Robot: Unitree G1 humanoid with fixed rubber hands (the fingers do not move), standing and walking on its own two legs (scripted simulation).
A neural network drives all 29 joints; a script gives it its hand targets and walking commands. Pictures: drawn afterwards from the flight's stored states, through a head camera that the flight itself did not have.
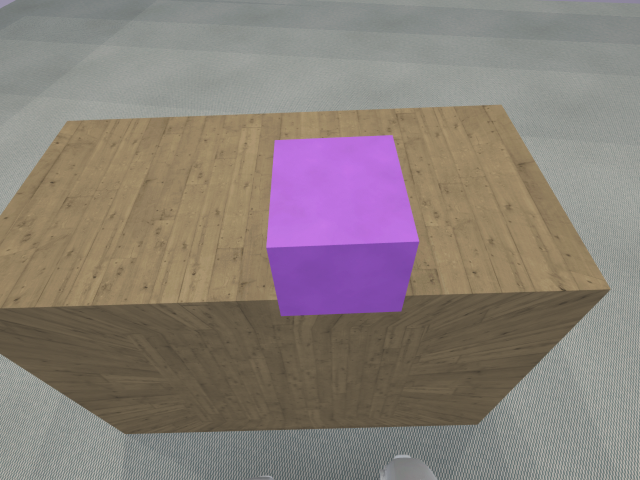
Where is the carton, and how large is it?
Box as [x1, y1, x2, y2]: [266, 135, 418, 315]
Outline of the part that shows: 392,135 275,140 266,248 281,315 401,310 418,244 418,238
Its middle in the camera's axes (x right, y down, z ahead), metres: +0.03 -0.03 +0.57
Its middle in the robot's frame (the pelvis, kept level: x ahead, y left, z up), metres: +0.46 -0.03 +0.05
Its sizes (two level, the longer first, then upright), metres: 0.206 0.174 0.156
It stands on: a pedestal, 0.70 m high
